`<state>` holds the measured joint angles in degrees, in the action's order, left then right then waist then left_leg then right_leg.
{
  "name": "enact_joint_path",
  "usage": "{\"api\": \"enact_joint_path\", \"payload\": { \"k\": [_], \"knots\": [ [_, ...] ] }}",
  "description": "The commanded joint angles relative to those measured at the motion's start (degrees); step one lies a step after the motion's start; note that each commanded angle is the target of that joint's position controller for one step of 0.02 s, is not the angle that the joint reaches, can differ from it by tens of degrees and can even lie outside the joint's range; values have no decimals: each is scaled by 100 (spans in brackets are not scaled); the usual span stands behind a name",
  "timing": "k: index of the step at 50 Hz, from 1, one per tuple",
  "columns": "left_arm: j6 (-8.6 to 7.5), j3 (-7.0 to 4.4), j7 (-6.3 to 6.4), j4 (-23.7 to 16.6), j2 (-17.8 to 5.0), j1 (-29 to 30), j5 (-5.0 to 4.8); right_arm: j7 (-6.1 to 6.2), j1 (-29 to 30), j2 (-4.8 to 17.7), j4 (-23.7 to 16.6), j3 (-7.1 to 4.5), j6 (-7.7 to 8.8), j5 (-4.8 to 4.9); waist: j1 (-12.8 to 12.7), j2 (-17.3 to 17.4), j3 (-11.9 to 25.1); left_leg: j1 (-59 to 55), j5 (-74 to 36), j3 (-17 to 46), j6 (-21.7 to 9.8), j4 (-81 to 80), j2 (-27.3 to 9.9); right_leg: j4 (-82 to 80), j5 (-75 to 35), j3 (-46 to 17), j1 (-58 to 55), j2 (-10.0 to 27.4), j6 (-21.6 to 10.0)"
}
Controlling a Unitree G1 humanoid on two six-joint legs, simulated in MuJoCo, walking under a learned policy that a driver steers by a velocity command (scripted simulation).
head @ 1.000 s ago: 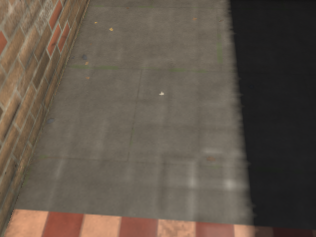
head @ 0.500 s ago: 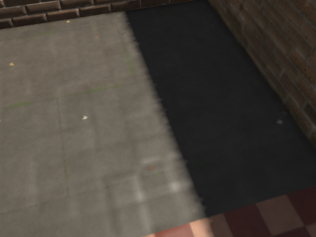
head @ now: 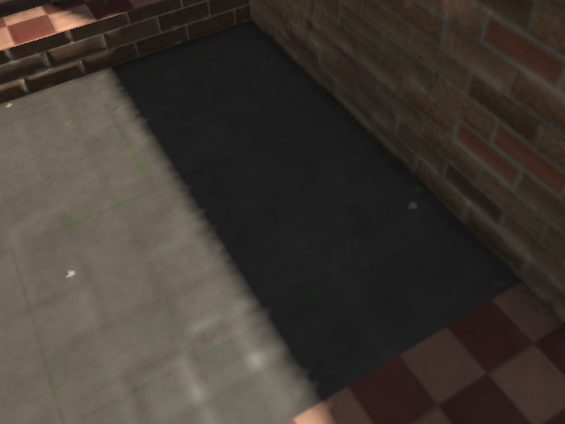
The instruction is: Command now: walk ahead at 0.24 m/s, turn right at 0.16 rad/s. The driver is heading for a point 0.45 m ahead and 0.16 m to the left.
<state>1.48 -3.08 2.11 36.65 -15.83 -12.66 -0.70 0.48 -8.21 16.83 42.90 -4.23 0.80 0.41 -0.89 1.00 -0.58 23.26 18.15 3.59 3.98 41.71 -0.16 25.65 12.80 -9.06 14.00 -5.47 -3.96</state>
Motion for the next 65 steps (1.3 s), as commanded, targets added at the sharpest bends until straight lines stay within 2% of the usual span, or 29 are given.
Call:
{"api": "enact_joint_path", "payload": {
  "k": [1, 5, 6, 7, 8, 11, 16, 21, 23, 25, 26, 27, 28, 29, 30, 32, 36, 41, 46, 47, 48, 49, 50, 51, 53, 56, 62, 64, 65],
  "knots": [
    [-138, -223, -46, -119, -945, -229, 10, -101, 409, 449, -444, -49, 288, 54, -244, -1006, 78, -82, 136, -196, -265, -597, -48, -1070, 1822, -1734, -276, 1565, -950],
    [-327, -77, -117, -123, -578, 9, 38, -147, -604, 453, -17, -31, 429, 47, 254, -482, 19, -1676, -116, 114, -792, -1732, -144, -115, 1865, -1103, 614, 1078, -554],
    [-391, 11, -124, -212, -263, 55, 95, -136, -1116, 706, 99, -55, 449, 48, 317, 485, 155, -2234, 12, 1324, -1132, -2241, -995, 1535, 1726, -163, 1217, 504, -184],
    [-485, -90, -93, -537, -562, 284, -26, -189, -1416, 1385, 171, -241, 452, -30, 313, 1811, -135, -2587, 1182, 3507, -2033, -3016, -1988, 2493, 2176, 772, 2705, -2, 108],
    [-573, -202, -60, -539, -992, 603, -71, -199, -1360, 1083, 92, -174, 482, -2, 502, 1098, -543, -2505, 1746, 3912, -2254, -3228, -2122, 3108, 2100, 433, 3315, 395, 191],
    [-714, -173, -166, -456, -691, 742, -26, -88, -1281, 788, 47, -68, 426, 27, 464, 591, -537, -2828, 673, 2784, -1876, -3186, -1510, 3188, 735, 457, 3625, 676, 308],
    [-812, -93, -316, -492, -288, 1169, 63, 72, -1394, 717, 90, -11, 284, 102, 510, 688, -299, -1880, -941, 1399, -1499, -3137, -725, 1523, -649, 810, 2187, 460, 761],
    [-805, -124, -381, -654, -408, 1614, -47, 73, -1694, 962, 106, -96, 244, 151, 581, 773, -310, -1336, -1005, 1712, -1491, -2901, -889, 420, -991, 699, 965, 315, 667],
    [-811, -219, -383, -575, -619, 1310, -91, 84, -1521, 1026, 31, -130, 188, 169, 288, 827, -260, -1322, -1326, 1929, -1396, -2586, -992, 247, -773, 667, 467, 371, 547],
    [-813, -387, -280, -298, -954, 100, -59, 71, -1358, 753, -101, -46, 211, 94, -351, 571, 473, -875, -2031, 1631, -1043, -1244, -555, 40, -686, 507, -1306, 658, 201],
    [-780, -485, -175, -220, -1377, -916, 22, 76, -1352, 286, -257, 96, 247, -56, -742, -261, 1497, -257, -1168, 1203, -806, 449, -141, 86, 22, -586, -2762, 1726, -131],
    [-717, -515, -227, -79, -1701, -1155, 149, 103, -2069, -80, -464, 193, 306, 201, -316, -2341, 2109, 1353, 1569, 660, -531, 2160, 526, -848, 1626, -3335, -3761, 2968, -897],
    [-730, -359, -247, -117, -1060, -832, 120, 110, -1968, 585, -282, 58, 303, 318, -299, -1632, 1385, 1947, 1330, 783, -499, 3003, 81, -1183, 2337, -3575, -3151, 2930, -867],
    [-720, -270, -236, -114, -743, -536, 54, 70, -1431, 839, -336, -26, 258, 259, -335, -991, 603, 2187, 788, 542, -504, 3143, -157, -1107, 1768, -2439, -2527, 2690, -733],
    [-712, -234, -247, -76, -648, -315, 63, 57, -1201, 738, -342, -13, 231, 169, -237, -555, 274, 1977, 366, 434, -486, 3035, -367, -1154, 819, -1650, -1929, 2404, -653],
    [-724, -186, -241, 29, -471, -57, 167, -5, -1013, 572, -423, -44, 200, 139, -47, -701, -2, 1632, -68, 380, -473, 2736, -628, -1386, -200, -664, -1206, 2016, -550],
    [-823, -227, -247, 281, -596, 48, 101, -34, -634, 237, -699, 38, 96, 47, 132, -527, -297, 1555, -169, 195, -277, 1927, -552, -1558, -2562, 236, -633, 2014, -794],
    [-703, -271, -192, 509, -918, 85, 1, -224, -46, 167, -875, 145, 210, -23, 9, -541, 24, 425, -1791, -236, -325, -197, -307, -1339, -3454, 1117, -482, 1714, -599],
    [-598, -283, -176, 769, -1056, -98, -140, -219, -493, 695, -822, -93, 211, -120, 446, -376, 540, -1037, -2166, -401, -842, -1384, 117, 185, -3576, 1181, -855, 1607, -159],
    [-604, -203, -172, 772, -861, -340, -22, -142, -802, 1061, -793, -201, 196, -144, 520, 53, 857, -1897, -4045, -103, -1005, -1384, -237, 1133, -2741, 1449, -420, 1244, 141],
    [-613, -14, -213, 688, -435, -868, 204, -52, -1024, 1368, -909, -182, 143, -326, 344, 1273, 1619, -3652, -6612, 1697, -1911, -988, -1781, 3137, 1003, 1513, 1142, 612, 576],
    [-546, 74, -275, 893, -383, -1342, 156, -77, -889, 907, -961, 18, 121, -257, 195, 1341, 2640, -3776, -6722, 2649, -2627, -1184, -2453, 4034, 2858, 506, 1175, 577, 727],
    [-431, -57, -295, 926, -871, -1082, -30, -157, -667, 706, -948, 37, 82, -132, 298, 813, 2286, -3210, -5226, 2322, -2537, -1520, -2092, 4299, 2671, 354, 1336, 750, 780],
    [-340, -70, -260, 840, -874, -627, -95, -190, -353, 604, -908, 65, 82, -72, 244, 517, 1540, -2690, -4115, 1892, -2205, -1715, -1759, 4212, 2469, 494, 1685, 894, 777],
    [-137, -71, -116, 837, -766, -361, 3, -190, 176, 494, -872, 110, 79, -89, 17, 347, 844, -1386, -2968, 1330, -1797, -2112, -1368, 3459, 1940, 518, 1318, 1078, 838],
    [-27, -7, -18, 981, -509, -599, 81, -134, 431, 531, -794, 62, 65, -216, -152, 580, 761, -525, -2379, 882, -1753, -2390, -1107, 2457, 1404, 730, 365, 932, 896],
    [-17, 38, -59, 1053, -386, -361, 214, -63, 414, 260, -477, 162, 16, -134, -170, 476, 497, 112, 741, 717, -1236, -2499, -762, 467, -245, 867, -793, 787, 547],
    [-39, -37, -30, 917, -879, -94, 227, -83, 14, 226, -329, 170, 21, -187, 128, -191, -24, 227, 1273, 353, -684, -2246, -251, -39, 210, 339, -352, 1283, 223],
    [-64, -55, -35, 995, -838, 19, 170, -56, 70, 263, -325, 149, 9, -185, 160, -631, -169, -329, 756, 45, -533, -1996, -41, -252, 1329, 323, 446, 1185, 119]
  ]
}}
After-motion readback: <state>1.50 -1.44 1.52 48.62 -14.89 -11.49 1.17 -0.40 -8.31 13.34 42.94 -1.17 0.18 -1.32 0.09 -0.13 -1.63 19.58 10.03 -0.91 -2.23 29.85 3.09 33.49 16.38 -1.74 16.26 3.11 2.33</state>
